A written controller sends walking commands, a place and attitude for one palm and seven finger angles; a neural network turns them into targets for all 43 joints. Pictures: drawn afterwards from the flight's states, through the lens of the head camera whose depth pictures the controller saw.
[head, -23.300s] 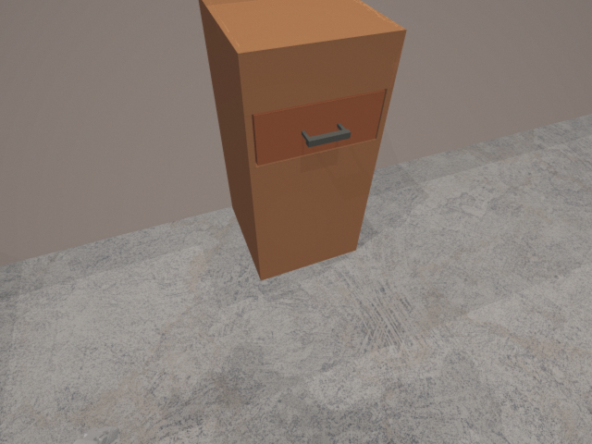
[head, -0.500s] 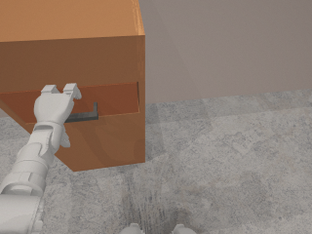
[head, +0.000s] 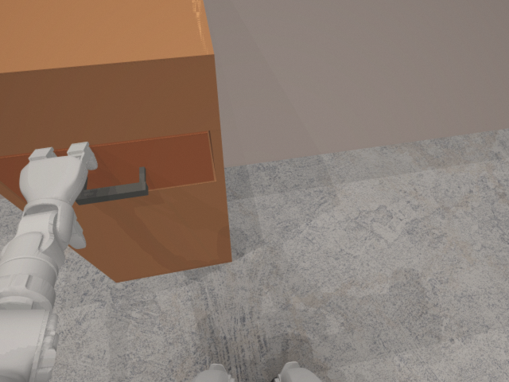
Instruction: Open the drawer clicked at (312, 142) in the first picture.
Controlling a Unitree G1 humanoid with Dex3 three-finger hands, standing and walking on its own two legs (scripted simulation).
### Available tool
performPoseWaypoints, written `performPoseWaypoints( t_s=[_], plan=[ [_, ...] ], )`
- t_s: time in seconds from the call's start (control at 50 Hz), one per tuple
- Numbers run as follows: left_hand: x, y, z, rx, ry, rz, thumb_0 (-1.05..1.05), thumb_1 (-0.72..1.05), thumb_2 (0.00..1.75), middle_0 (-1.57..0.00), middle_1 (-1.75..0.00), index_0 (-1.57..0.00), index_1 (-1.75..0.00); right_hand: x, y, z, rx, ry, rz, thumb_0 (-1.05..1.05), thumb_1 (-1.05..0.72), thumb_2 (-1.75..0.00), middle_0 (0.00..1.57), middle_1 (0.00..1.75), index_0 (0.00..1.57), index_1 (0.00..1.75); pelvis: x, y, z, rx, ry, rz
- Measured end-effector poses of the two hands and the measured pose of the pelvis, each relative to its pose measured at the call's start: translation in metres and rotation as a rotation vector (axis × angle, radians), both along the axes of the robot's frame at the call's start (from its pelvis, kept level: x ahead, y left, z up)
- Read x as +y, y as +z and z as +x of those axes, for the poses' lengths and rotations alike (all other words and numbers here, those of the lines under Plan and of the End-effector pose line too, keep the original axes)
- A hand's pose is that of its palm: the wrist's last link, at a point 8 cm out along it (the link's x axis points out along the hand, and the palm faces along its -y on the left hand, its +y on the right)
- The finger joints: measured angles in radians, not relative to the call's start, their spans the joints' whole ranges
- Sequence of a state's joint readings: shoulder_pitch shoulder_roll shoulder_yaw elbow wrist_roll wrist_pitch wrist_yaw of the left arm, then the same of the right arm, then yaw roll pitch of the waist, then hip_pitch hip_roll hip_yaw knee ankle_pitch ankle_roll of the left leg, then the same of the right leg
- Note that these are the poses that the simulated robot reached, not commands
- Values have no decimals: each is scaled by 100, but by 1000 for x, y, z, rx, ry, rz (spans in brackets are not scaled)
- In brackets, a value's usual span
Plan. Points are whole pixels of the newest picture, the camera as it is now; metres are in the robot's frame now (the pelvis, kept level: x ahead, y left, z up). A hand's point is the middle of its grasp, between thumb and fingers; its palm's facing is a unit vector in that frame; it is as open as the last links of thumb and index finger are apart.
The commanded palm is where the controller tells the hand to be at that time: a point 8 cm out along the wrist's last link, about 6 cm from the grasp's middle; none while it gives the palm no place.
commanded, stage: lower the fingers behind the handle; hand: left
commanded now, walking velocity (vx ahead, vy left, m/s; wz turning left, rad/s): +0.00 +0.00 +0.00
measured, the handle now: (113, 184) +0.47 +0.28 -0.06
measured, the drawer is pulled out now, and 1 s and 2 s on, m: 0.00 0.00 0.00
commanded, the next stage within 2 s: close the thumb around the handle in 1.46 s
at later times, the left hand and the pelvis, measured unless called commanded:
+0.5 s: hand (87, 201) +0.42 +0.30 -0.03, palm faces -0.04 -0.01 -1.00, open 13.7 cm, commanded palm +0.40 +0.30 +0.02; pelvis +0.00 +0.00 -0.01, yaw +0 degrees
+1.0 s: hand (94, 215) +0.42 +0.31 -0.08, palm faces -0.04 -0.02 -1.00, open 13.8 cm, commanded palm +0.41 +0.29 -0.02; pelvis +0.00 +0.00 -0.04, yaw +0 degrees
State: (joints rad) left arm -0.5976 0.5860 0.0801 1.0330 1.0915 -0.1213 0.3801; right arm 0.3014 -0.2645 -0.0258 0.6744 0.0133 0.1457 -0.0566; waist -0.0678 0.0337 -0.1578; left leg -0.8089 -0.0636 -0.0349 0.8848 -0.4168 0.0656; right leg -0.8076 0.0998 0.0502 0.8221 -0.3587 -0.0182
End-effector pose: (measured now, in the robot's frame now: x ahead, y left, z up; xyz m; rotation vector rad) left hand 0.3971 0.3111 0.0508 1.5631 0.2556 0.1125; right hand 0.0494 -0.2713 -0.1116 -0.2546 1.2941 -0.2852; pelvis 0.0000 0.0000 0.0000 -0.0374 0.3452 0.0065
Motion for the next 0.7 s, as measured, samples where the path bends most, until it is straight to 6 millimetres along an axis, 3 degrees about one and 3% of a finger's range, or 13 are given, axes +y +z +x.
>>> performPoseWaypoints(
  t_s=[0.08,0.18,0.32,0.5,0.7],
  plan=[
    [8,-12,-6,14,-3,2,0,-48,30,-33,-121,-32,-121,-8,-2,-5,29,3,-25,0,-90,-89,21,30,21,30,1,-5,1,22,12,-7],
    [-1,-24,-4,-21,-59,-35,0,-48,30,-33,-120,-32,-120,-9,-7,-4,48,10,-40,0,-90,-89,20,30,21,30,2,-11,3,39,23,-17],
    [-10,-28,4,-98,-56,-29,0,-48,30,-36,-124,-34,-123,3,-18,7,36,27,2,0,-90,-89,20,30,21,30,4,-17,6,54,20,-22],
    [-13,-27,4,-49,2,-2,0,-48,30,-34,-122,-32,-124,21,-22,16,6,35,65,0,-90,-89,21,30,21,30,4,-14,5,43,11,-14],
    [-5,-51,-1,24,-21,-14,0,-48,30,-32,-121,-31,-121,5,-23,4,23,31,8,0,-90,-89,21,30,21,30,1,-23,0,71,12,-17]
  ],
)
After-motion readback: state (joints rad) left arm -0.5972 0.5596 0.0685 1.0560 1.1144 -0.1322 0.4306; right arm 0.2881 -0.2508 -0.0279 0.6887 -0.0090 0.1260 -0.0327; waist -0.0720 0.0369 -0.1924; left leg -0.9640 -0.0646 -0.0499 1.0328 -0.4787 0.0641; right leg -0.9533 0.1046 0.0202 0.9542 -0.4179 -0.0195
